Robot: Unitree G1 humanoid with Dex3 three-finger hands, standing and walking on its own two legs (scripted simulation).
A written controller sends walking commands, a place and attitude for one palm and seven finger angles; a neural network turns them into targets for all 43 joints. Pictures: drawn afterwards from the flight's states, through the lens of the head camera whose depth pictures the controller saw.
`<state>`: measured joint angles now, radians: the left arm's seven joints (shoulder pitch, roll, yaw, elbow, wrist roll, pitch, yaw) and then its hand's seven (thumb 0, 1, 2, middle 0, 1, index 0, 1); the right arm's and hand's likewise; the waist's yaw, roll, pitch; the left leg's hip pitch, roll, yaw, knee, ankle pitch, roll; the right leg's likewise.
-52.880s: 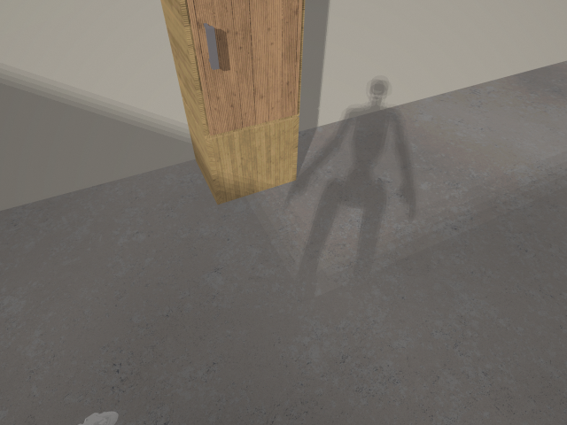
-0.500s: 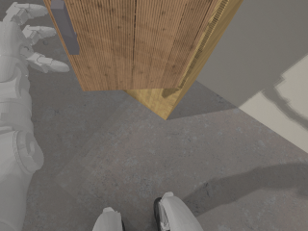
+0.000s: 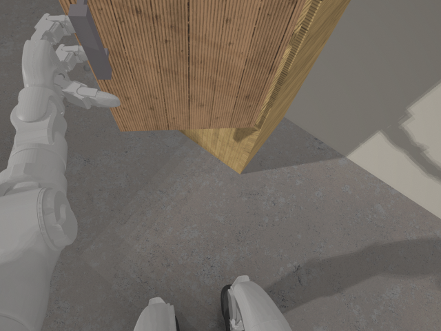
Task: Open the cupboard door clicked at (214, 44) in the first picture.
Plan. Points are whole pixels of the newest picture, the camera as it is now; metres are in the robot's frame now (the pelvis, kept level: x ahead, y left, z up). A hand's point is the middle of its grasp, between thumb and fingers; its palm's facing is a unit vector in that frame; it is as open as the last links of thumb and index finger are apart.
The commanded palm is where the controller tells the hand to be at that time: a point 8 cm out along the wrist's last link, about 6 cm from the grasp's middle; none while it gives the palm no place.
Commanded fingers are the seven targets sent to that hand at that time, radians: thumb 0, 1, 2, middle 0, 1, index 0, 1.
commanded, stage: slide the fingers in behind the handle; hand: left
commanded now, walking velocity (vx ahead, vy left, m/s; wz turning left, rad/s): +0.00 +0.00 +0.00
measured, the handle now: (94, 37) +0.61 +0.15 +0.08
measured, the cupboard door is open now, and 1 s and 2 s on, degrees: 42 42 52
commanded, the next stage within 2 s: close the thumb around the handle in 0.64 s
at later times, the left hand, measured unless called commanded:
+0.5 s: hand (100, 61) +0.56 +0.14 +0.07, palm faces -0.03 -1.00 -0.03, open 14.0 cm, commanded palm +0.54 +0.18 +0.08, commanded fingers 0.00 -0.50 0.30 -0.30 -1.20 -0.30 -1.20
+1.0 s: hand (103, 63) +0.56 +0.13 +0.07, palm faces -0.04 -1.00 -0.02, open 12.0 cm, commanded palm +0.54 +0.17 +0.08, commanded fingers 0.00 0.28 0.64 -0.36 -1.28 -0.36 -1.28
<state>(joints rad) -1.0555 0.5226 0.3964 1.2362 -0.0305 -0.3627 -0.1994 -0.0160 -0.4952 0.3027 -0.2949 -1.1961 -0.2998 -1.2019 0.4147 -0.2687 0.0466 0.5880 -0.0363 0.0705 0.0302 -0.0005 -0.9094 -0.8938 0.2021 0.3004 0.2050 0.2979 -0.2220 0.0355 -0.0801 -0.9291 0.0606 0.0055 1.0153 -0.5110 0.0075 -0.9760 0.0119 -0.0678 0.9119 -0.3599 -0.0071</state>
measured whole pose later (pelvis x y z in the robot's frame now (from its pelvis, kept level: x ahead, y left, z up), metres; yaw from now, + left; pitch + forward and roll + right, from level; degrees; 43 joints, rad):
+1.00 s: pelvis +0.01 +0.01 +0.00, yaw +0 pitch +26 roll -3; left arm -1.09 0.46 0.34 1.24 -0.01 -0.37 -0.12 -0.01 -0.20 0.43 -0.32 -1.23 -0.32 -1.23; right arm 0.44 -0.26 0.04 0.61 -0.06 0.07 0.05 0.00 -0.91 -0.89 0.20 0.30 0.20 0.30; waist -0.23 0.05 -0.10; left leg -0.96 0.05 0.01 1.03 -0.53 0.02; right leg -1.00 0.00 -0.06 0.93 -0.37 0.01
